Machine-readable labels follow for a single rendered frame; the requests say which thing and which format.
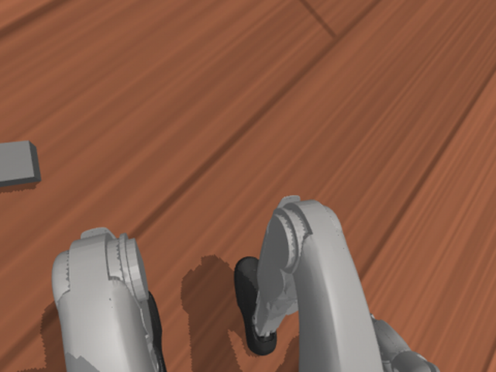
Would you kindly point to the left robot foot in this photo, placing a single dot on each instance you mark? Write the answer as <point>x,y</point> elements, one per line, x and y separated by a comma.
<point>157,332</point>

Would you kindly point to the right robot hand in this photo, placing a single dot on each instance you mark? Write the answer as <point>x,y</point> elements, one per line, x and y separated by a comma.
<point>389,341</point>

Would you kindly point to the small box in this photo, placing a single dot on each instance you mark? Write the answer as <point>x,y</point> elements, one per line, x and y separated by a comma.
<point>18,163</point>

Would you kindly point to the right robot foot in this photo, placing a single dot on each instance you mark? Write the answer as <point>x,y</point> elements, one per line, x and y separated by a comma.
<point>246,287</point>

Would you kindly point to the right robot arm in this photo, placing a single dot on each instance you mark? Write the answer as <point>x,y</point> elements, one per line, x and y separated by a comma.
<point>410,361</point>

